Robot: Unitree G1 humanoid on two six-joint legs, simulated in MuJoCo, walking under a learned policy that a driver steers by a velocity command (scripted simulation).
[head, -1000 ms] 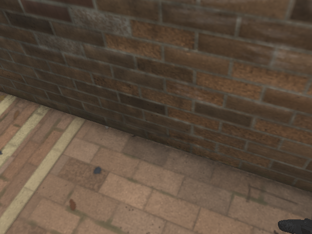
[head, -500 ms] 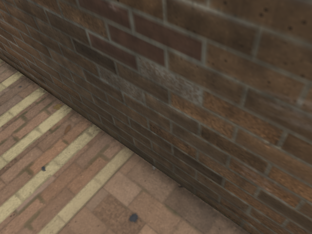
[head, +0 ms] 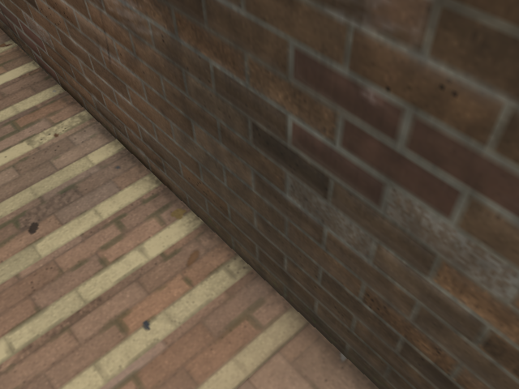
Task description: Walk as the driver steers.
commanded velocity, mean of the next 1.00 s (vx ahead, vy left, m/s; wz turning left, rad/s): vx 0.89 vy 0.21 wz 0.97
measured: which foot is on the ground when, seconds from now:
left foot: up 0.00-0.20, down 0.22-0.78, up 0.80-1.00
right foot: down 0.00-0.22, up 0.24-0.76, down 0.78-1.00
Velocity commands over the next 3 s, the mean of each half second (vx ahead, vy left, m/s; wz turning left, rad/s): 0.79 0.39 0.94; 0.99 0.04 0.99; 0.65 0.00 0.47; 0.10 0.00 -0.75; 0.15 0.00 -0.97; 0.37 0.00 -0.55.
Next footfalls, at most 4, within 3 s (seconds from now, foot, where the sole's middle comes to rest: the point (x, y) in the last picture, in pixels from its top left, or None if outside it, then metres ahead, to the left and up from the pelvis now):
0.22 left None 0.28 0.30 -0.78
0.78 right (112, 304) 0.76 0.43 -0.78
1.20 left None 0.88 0.87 -0.78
1.58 right None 1.13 1.14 -0.78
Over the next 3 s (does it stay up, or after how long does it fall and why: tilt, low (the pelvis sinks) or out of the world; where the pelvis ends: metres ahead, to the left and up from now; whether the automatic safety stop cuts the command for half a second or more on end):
stays up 1.26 1.15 0.00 its command is cut before an obstacle from the start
